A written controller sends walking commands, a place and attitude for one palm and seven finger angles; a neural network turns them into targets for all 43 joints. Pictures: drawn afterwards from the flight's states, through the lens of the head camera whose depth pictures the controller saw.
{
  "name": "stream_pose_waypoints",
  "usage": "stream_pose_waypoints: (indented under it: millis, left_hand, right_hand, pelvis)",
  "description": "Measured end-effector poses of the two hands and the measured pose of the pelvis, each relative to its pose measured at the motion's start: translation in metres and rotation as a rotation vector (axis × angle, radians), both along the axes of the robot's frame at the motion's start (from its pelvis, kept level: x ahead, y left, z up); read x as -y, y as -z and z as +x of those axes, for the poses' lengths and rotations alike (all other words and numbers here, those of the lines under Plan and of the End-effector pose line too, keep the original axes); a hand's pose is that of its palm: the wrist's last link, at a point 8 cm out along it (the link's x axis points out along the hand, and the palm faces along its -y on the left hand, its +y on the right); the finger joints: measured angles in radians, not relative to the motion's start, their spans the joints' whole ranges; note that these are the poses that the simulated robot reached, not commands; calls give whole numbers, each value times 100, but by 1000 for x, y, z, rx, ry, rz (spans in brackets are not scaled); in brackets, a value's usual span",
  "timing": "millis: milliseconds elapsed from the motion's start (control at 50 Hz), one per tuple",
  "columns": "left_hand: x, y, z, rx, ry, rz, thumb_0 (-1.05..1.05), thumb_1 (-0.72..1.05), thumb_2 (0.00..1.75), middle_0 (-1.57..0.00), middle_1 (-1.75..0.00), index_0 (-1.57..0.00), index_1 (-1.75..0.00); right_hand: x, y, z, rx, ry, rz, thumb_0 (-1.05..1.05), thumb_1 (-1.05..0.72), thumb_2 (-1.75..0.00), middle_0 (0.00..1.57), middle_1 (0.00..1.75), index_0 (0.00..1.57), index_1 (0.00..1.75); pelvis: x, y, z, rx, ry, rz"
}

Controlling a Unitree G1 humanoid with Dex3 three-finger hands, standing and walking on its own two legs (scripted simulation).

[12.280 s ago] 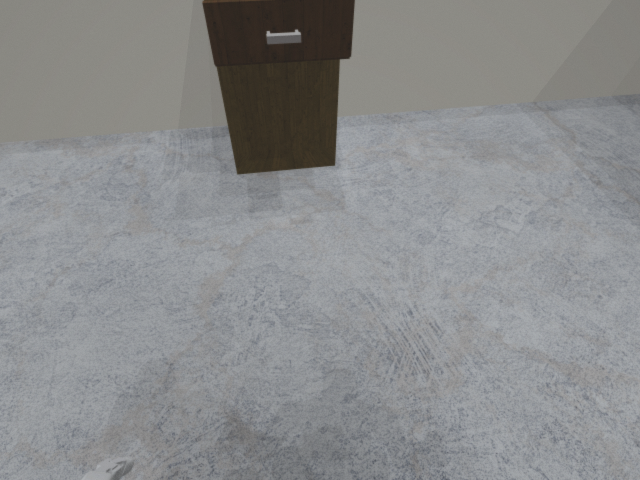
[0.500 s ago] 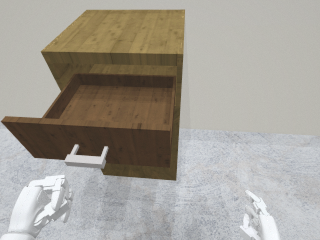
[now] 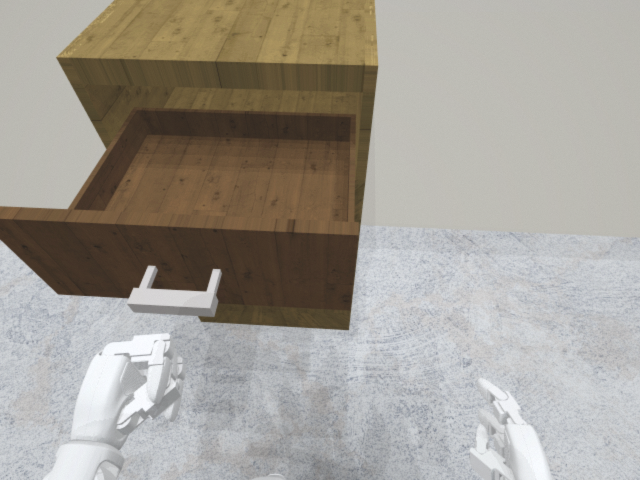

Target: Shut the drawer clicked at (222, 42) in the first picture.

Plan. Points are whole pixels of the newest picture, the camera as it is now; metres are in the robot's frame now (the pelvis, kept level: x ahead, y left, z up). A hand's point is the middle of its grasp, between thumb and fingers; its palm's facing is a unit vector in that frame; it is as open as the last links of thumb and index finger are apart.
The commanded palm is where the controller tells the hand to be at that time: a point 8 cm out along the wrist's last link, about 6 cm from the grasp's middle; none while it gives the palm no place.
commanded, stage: bring the fist close to the handle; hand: left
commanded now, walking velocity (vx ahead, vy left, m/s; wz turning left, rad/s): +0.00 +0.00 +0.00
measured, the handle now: (178, 288) +0.34 +0.21 +0.04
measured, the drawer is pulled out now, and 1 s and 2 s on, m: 0.29 0.29 0.18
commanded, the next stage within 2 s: push the drawer shut in 0.66 s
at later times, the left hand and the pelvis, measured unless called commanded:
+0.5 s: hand (191, 367) +0.24 +0.17 +0.04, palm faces -0.01 -1.00 -0.07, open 3.3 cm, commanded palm +0.21 +0.23 +0.04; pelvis +0.00 +0.00 -0.02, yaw -1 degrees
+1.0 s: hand (194, 354) +0.25 +0.17 +0.03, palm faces -0.01 -1.00 -0.07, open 3.3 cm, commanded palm +0.24 +0.23 +0.04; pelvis +0.00 -0.01 -0.02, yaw +0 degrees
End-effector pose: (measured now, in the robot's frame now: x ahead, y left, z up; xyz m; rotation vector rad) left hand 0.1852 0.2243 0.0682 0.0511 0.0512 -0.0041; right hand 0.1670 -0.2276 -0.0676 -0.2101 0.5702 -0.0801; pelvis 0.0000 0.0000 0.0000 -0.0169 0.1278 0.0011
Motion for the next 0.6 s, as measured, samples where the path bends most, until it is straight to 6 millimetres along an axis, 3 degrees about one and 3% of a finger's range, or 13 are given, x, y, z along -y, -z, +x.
stream_pose_waypoints:
  millis: [160,380,500,600]
  left_hand:
    - [2,20,18,-12,13,8,2,90,90,-140,-160,-140,-160]
    - [3,33,34,6,19,9,2,90,90,-139,-160,-140,-160]
    - [3,24,31,9,6,17,2,90,90,-139,-160,-140,-160]
    - [-2,28,24,-13,-23,18,2,90,90,-139,-160,-140,-160]
  right_hand:
    - [-4,16,-13,-59,10,-2,2,-91,-90,20,30,20,30]
    - [7,30,-22,-118,30,-18,2,-91,-90,20,30,20,30]
    - [11,27,-20,-112,55,-4,2,-91,-90,20,30,20,30]
    - [13,25,-14,-103,46,-6,2,-91,-90,20,30,20,30]
  pelvis:
    - [-4,10,-5,-37,9,0]
    - [-3,20,-6,-77,12,-5]
    - [0,18,-1,-76,18,-1]
    - [3,18,0,-75,13,-1]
